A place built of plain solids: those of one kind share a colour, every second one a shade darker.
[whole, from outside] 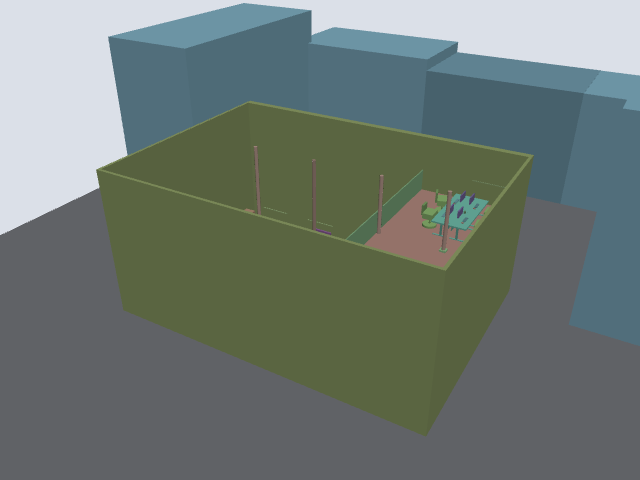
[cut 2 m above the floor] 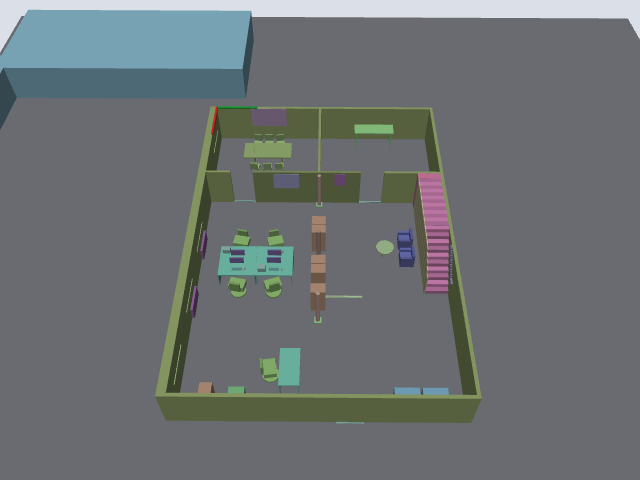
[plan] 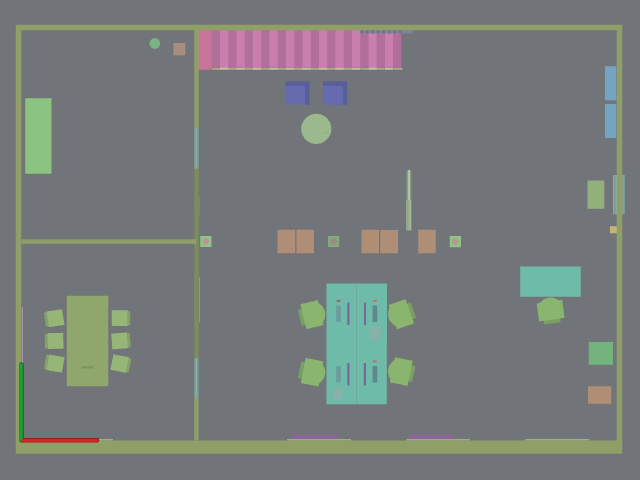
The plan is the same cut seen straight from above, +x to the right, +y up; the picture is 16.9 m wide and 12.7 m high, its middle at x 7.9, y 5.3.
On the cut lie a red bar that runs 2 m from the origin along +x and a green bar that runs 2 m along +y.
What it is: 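An old warehouse or works floor of two storeys fitted out as an office in the 2010s; 15.8 x 10.8 m, the upper floor cut back to a gallery 5.04 m deep at the west end, 4.75 m up; the hall 7.57 m high; one straight stair of 24 risers of 0.198 m along the north wall, 0.91 m clear between its wall rail and its guard; guards 0.92 m over the nosings and 1.07 m on the gallery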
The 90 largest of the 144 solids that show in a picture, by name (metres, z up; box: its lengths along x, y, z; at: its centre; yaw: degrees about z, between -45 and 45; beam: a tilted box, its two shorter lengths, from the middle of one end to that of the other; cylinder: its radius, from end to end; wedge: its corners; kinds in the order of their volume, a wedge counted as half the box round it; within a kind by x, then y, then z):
{
 "ring_works_1": {"box": [6.0, 13.6, 10.75], "at": [-6.41, -5.8, 5.33]},
 "ring_works_2": {"box": [4.39, 6.0, 7.45], "at": [-2.41, -15.1, 3.67]},
 "ring_works_3": {"box": [10.08, 6.0, 7.46], "at": [4.82, -15.1, 3.68]},
 "ring_works_4": {"box": [10.5, 6.0, 8.21], "at": [15.11, -15.1, 4.05]},
 "ring_works_5": {"box": [6.0, 13.6, 10.43], "at": [22.16, -5.8, 5.17]},
 "wall_1": {"box": [0.15, 11.15, 7.62], "at": [-0.07, 5.42, 3.76]},
 "wall_2": {"box": [4.63, 0.12, 4.5], "at": [2.31, 5.26, 2.2]},
 "wall_3": {"box": [0.12, 1.13, 4.5], "at": [4.63, 0.56, 2.2]},
 "wall_4": {"box": [0.12, 5.02, 4.5], "at": [4.63, 4.68, 2.2]},
 "wall_5": {"box": [0.12, 2.58, 4.5], "at": [4.63, 9.56, 2.2]},
 "wall_6": {"box": [16.05, 0.36, 7.62], "at": [7.88, -0.18, 3.76]},
 "wall_7": {"box": [16.05, 0.15, 7.62], "at": [7.88, 10.93, 3.76]},
 "wall_8": {"box": [0.15, 11.15, 7.62], "at": [15.82, 5.42, 3.76]},
 "gallery_level_1": {"box": [5.04, 10.86, 0.3], "at": [2.52, 5.42, 4.6]},
 "main_steps_1": {"box": [0.22, 1.0, 4.6], "at": [5.15, 10.35, 2.25]},
 "main_steps_2": {"box": [0.22, 1.0, 4.41], "at": [5.37, 10.35, 2.15]},
 "main_steps_3": {"box": [0.22, 1.0, 4.21], "at": [5.58, 10.35, 2.05]},
 "main_steps_4": {"box": [0.22, 1.0, 4.01], "at": [5.8, 10.35, 1.96]},
 "main_steps_5": {"box": [0.22, 1.0, 3.81], "at": [6.02, 10.35, 1.86]},
 "main_steps_6": {"box": [0.22, 1.0, 3.61], "at": [6.24, 10.35, 1.76]},
 "main_steps_7": {"box": [0.22, 1.0, 3.42], "at": [6.46, 10.35, 1.66]},
 "main_steps_8": {"box": [0.22, 1.0, 3.22], "at": [6.67, 10.35, 1.56]},
 "main_steps_9": {"box": [0.22, 1.0, 3.02], "at": [6.89, 10.35, 1.46]},
 "main_steps_10": {"box": [0.22, 1.0, 2.82], "at": [7.11, 10.35, 1.36]},
 "main_steps_11": {"box": [0.22, 1.0, 2.62], "at": [7.33, 10.35, 1.26]},
 "main_steps_12": {"box": [0.22, 1.0, 2.43], "at": [7.54, 10.35, 1.16]},
 "main_steps_13": {"box": [0.22, 1.0, 2.23], "at": [7.76, 10.35, 1.06]},
 "main_steps_14": {"box": [0.22, 1.0, 2.03], "at": [7.98, 10.35, 0.96]},
 "main_steps_15": {"box": [0.22, 1.0, 1.83], "at": [8.2, 10.35, 0.87]},
 "main_steps_16": {"box": [0.22, 1.0, 1.63], "at": [8.42, 10.35, 0.77]},
 "main_steps_17": {"box": [0.22, 1.0, 1.44], "at": [8.63, 10.35, 0.67]},
 "main_steps_18": {"box": [0.22, 1.0, 1.24], "at": [8.85, 10.35, 0.57]},
 "main_steps_19": {"box": [0.22, 1.0, 1.04], "at": [9.07, 10.35, 0.47]},
 "main_steps_20": {"box": [0.22, 1.0, 0.84], "at": [9.29, 10.35, 0.37]},
 "main_steps_21": {"box": [0.22, 1.0, 0.64], "at": [9.51, 10.35, 0.27]},
 "main_steps_22": {"box": [0.22, 1.0, 0.45], "at": [9.72, 10.35, 0.17]},
 "main_steps_23": {"box": [0.22, 1.0, 0.25], "at": [9.94, 10.35, 0.07]},
 "filing_cabinet_1": {"box": [0.47, 0.62, 1.37], "at": [7.01, 5.26, 0.64]},
 "filing_cabinet_2": {"box": [0.47, 0.62, 1.37], "at": [7.51, 5.26, 0.64]},
 "filing_cabinet_3": {"box": [0.47, 0.62, 1.37], "at": [9.23, 5.26, 0.64]},
 "filing_cabinet_4": {"box": [0.47, 0.62, 1.37], "at": [9.73, 5.26, 0.64]},
 "filing_cabinet_5": {"box": [0.47, 0.62, 1.37], "at": [10.73, 5.26, 0.64]},
 "filing_cabinet_6": {"box": [0.62, 0.47, 1.37], "at": [15.3, 1.2, 0.64]},
 "main_back_fill_1": {"box": [0.35, 1.04, 4.51], "at": [4.86, 10.33, 2.2]},
 "shelf_1": {"box": [0.3, 0.9, 1.95], "at": [15.59, 8.45, 0.93]},
 "shelf_2": {"box": [0.3, 0.9, 1.95], "at": [15.59, 9.45, 0.93]},
 "desk_1": {"box": [0.8, 1.6, 0.07], "at": [1.64, 1.86, 5.45]},
 "desk_2": {"box": [0.8, 1.6, 0.07], "at": [1.64, 3.46, 5.45]},
 "desk_3": {"box": [0.8, 1.6, 0.07], "at": [2.44, 1.86, 5.45]},
 "desk_4": {"box": [0.8, 1.6, 0.07], "at": [2.44, 3.46, 5.45]},
 "desk_5": {"box": [0.8, 1.6, 0.07], "at": [8.47, 1.75, 0.69]},
 "desk_6": {"box": [0.8, 1.6, 0.07], "at": [8.47, 3.35, 0.69]},
 "desk_7": {"box": [0.8, 1.6, 0.07], "at": [9.27, 1.75, 0.69]},
 "desk_8": {"box": [0.8, 1.6, 0.07], "at": [9.27, 3.35, 0.69]},
 "desk_9": {"box": [1.6, 0.8, 0.07], "at": [14.0, 4.2, 0.69]},
 "task_chair_1": {"cylinder": 0.33, "from": [3.2, 3.42, 4.75], "to": [3.2, 3.42, 4.85]},
 "task_chair_2": {"box": [0.48, 0.68, 0.26], "at": [3.22, 1.84, 5.33], "yaw": 18.2},
 "task_chair_3": {"box": [0.48, 0.68, 0.26], "at": [3.22, 3.42, 5.33], "yaw": -0.1},
 "task_chair_4": {"box": [0.48, 0.68, 0.26], "at": [7.69, 1.8, 0.58], "yaw": -10.8},
 "task_chair_5": {"box": [0.48, 0.68, 0.26], "at": [7.69, 3.33, 0.58], "yaw": 13.7},
 "task_chair_6": {"cylinder": 0.33, "from": [10.03, 1.82, 0.0], "to": [10.03, 1.82, 0.1]},
 "task_chair_7": {"cylinder": 0.33, "from": [10.03, 3.33, 0.0], "to": [10.03, 3.33, 0.1]},
 "task_chair_8": {"box": [0.48, 0.68, 0.26], "at": [10.05, 1.82, 0.58], "yaw": -11.8},
 "task_chair_9": {"box": [0.48, 0.68, 0.26], "at": [10.05, 3.34, 0.58], "yaw": 19.4},
 "task_chair_10": {"box": [0.68, 0.48, 0.26], "at": [14.0, 3.43, 0.58], "yaw": 7.8},
 "task_chair_11": {"cylinder": 0.33, "from": [14.0, 3.45, 0.0], "to": [14.0, 3.45, 0.1]},
 "club_1": {"box": [0.12, 0.62, 0.63], "at": [7.04, 9.19, 0.27]},
 "club_2": {"box": [0.64, 0.62, 0.48], "at": [7.3, 9.19, 0.19]},
 "club_3": {"box": [0.64, 0.12, 0.79], "at": [7.3, 9.44, 0.34]},
 "club_4": {"box": [0.12, 0.62, 0.63], "at": [7.56, 9.19, 0.27]},
 "club_5": {"box": [0.12, 0.62, 0.63], "at": [8.04, 9.19, 0.27]},
 "club_6": {"box": [0.64, 0.62, 0.48], "at": [8.3, 9.19, 0.19]},
 "club_7": {"box": [0.64, 0.12, 0.79], "at": [8.3, 9.44, 0.34]},
 "club_8": {"box": [0.12, 0.62, 0.63], "at": [8.56, 9.19, 0.27]},
 "post_1": {"cylinder": 0.09, "from": [1.82, 5.26, 4.75], "to": [1.82, 5.26, 7.57]},
 "post_2": {"cylinder": 0.09, "from": [4.88, 5.26, 0.0], "to": [4.88, 5.26, 7.57]},
 "post_3": {"cylinder": 0.09, "from": [8.26, 5.26, 0.0], "to": [8.26, 5.26, 7.57]},
 "post_4": {"cylinder": 0.09, "from": [11.48, 5.26, 0.0], "to": [11.48, 5.26, 7.57]},
 "gallery_guard_1": {"box": [0.05, 9.86, 1.12], "at": [5.01, 4.93, 5.26]},
 "printer_1": {"box": [0.64, 0.6, 1.09], "at": [15.33, 2.3, 0.49]},
 "meeting_table_1": {"box": [1.1, 2.4, 0.07], "at": [1.75, 2.63, 0.7]},
 "radiator_1": {"box": [1.2, 0.1, 0.6], "at": [7.75, 0.09, 0.42]},
 "radiator_2": {"box": [1.2, 0.1, 0.6], "at": [10.85, 0.09, 0.42]},
 "water_cooler_1": {"box": [0.31, 0.33, 1.03], "at": [4.18, 10.35, 0.47]},
 "whiteboard_1": {"box": [0.04, 1.8, 1.2], "at": [0.03, 2.63, 1.5]},
 "main_guard_1": {"box": [0.22, 0.05, 3.78], "at": [7.11, 9.83, 1.84]},
 "main_guard_2": {"box": [0.22, 0.05, 3.39], "at": [7.55, 9.83, 1.64]},
 "bar_table_1": {"box": [0.7, 2.0, 0.06], "at": [0.45, 8.05, 1.05]},
 "extinguisher_hold_1": {"box": [0.2, 0.19, 1.09], "at": [15.67, 5.57, 1.09]},
 "coffee_table_1": {"cylinder": 0.4, "from": [7.8, 8.24, 0.33], "to": [7.8, 8.24, 0.4]}
}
